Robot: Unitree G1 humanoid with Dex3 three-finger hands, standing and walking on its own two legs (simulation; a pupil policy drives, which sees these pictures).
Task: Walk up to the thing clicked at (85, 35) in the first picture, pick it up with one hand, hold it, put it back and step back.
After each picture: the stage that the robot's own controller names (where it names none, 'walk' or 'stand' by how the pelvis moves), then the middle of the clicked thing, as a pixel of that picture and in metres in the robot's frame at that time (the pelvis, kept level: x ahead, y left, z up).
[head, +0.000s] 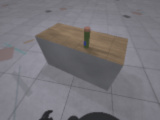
stand; (86, 38) +0.87 +0.10 +0.01
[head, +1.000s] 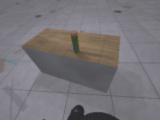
walk; (75, 42) +0.75 +0.23 +0.02
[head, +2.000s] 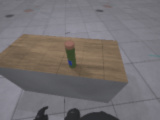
stand; (71, 55) +0.49 +0.20 +0.05
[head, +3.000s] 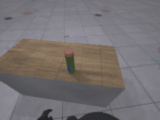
stand; (70, 62) +0.47 +0.19 +0.01
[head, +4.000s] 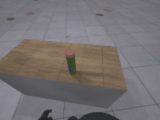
stand; (71, 63) +0.46 +0.19 +0.01
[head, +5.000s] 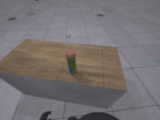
stand; (71, 63) +0.46 +0.19 +0.01
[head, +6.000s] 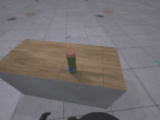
stand; (71, 63) +0.47 +0.19 +0.01
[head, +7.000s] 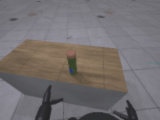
rise first; (72, 64) +0.46 +0.19 +0.01
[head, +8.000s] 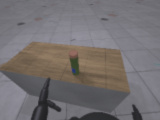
go down; (74, 64) +0.47 +0.18 +0.01
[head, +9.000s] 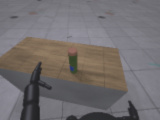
go down; (73, 61) +0.48 +0.17 +0.02
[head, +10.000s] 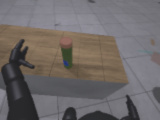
go down; (67, 55) +0.46 +0.17 +0.08
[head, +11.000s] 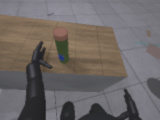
close in; (62, 48) +0.47 +0.17 +0.09
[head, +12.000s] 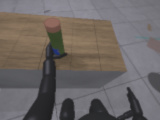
close; (57, 42) +0.50 +0.18 +0.12
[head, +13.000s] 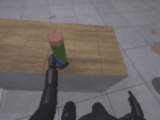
lift; (59, 53) +0.44 +0.18 +0.10
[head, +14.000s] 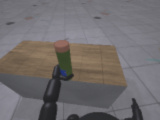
lift; (65, 63) +0.33 +0.17 +0.19
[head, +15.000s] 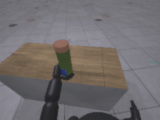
hold; (65, 62) +0.32 +0.17 +0.20
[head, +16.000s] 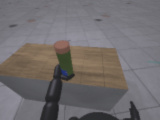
hold; (65, 63) +0.32 +0.17 +0.20
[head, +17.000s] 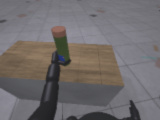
crouch; (62, 49) +0.42 +0.19 +0.21
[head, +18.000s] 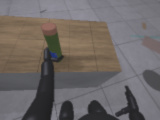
lower; (54, 45) +0.49 +0.19 +0.09
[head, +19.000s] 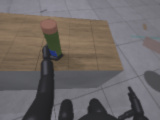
lower; (53, 43) +0.49 +0.19 +0.11
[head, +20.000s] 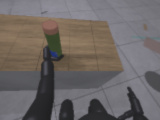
lower; (54, 44) +0.49 +0.19 +0.11
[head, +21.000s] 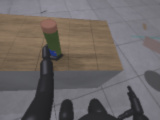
lower; (53, 43) +0.50 +0.19 +0.11
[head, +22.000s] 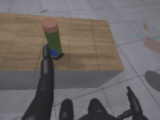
rest; (54, 43) +0.50 +0.19 +0.12
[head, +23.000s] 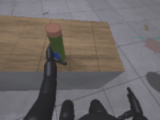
withdraw; (57, 46) +0.48 +0.17 +0.11
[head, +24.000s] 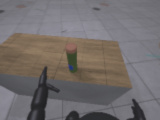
sink last; (72, 59) +0.44 +0.16 +0.07
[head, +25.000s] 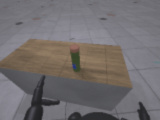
stand; (75, 59) +0.48 +0.17 +0.07
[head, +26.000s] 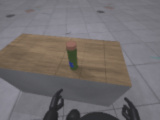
stand; (72, 57) +0.47 +0.17 +0.08
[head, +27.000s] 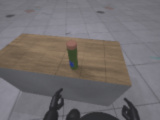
stand; (73, 56) +0.47 +0.17 +0.08
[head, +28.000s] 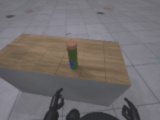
stand; (72, 56) +0.48 +0.17 +0.08
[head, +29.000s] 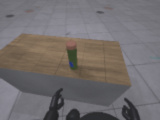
stand; (72, 57) +0.47 +0.17 +0.08
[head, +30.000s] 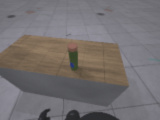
stand; (73, 58) +0.48 +0.17 +0.05
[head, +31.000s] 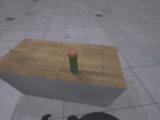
walk; (73, 62) +0.47 +0.17 +0.01
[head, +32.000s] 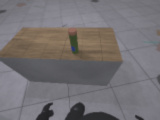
walk; (73, 42) +0.65 +0.20 +0.03
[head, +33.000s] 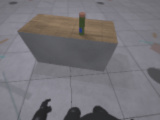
walk; (81, 24) +0.99 +0.17 +0.03
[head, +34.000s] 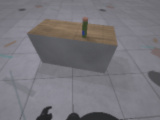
stand; (84, 28) +1.06 +0.16 +0.02
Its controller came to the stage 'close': yes
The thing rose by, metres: 0.19
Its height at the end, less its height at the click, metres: +0.00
